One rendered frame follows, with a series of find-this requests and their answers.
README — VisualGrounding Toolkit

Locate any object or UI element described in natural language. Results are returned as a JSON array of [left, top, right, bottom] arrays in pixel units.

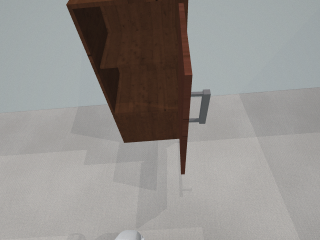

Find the cupboard door
[[178, 3, 193, 175]]

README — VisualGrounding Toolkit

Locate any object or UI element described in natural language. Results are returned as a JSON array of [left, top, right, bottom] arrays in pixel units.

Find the handle
[[189, 89, 211, 124]]

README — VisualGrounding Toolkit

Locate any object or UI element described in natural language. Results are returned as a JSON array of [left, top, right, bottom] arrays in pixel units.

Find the left robot thigh
[[115, 230, 145, 240]]

